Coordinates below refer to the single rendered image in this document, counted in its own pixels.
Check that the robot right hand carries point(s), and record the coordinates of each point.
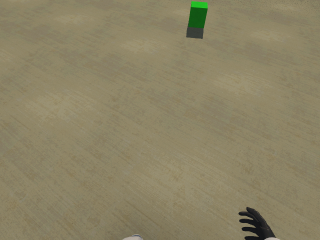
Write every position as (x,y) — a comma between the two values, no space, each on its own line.
(262,228)

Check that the carton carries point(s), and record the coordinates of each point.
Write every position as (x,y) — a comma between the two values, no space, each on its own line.
(198,13)

